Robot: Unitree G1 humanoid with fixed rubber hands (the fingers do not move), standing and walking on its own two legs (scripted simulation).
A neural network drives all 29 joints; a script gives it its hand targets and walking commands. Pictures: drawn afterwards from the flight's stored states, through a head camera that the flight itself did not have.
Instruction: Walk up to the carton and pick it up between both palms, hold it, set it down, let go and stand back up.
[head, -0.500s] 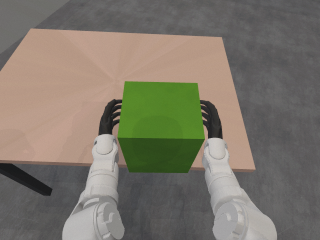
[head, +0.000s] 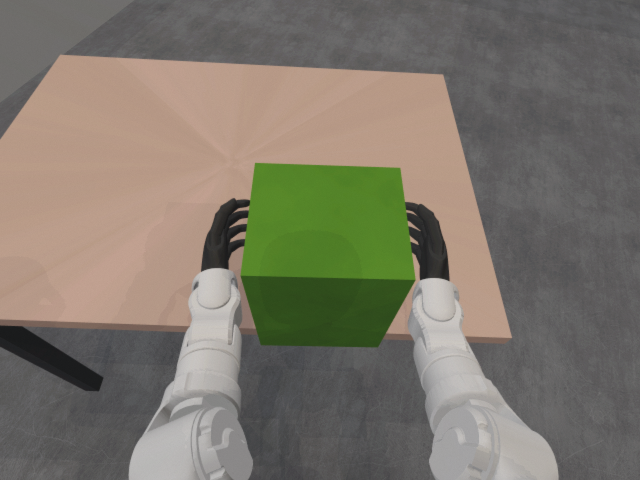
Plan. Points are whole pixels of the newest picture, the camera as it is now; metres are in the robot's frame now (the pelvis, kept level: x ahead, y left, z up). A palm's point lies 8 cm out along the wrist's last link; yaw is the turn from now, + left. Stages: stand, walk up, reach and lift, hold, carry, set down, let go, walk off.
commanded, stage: reach and lift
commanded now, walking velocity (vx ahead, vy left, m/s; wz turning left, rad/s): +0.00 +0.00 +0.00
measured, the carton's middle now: (323, 265) +0.40 +0.03 -0.02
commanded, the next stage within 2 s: none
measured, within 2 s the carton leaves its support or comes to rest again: leaves its support in 0.36 s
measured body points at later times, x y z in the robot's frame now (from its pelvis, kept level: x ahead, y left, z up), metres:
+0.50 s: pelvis -0.01 -0.01 +0.00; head +0.04 +0.02 +0.45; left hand +0.38 +0.15 +0.03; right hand +0.38 -0.13 +0.04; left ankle +0.01 +0.12 -0.75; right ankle -0.02 -0.12 -0.75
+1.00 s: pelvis -0.02 +0.00 +0.00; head -0.02 +0.02 +0.45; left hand +0.38 +0.16 +0.09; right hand +0.37 -0.12 +0.09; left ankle +0.01 +0.12 -0.75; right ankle -0.02 -0.12 -0.75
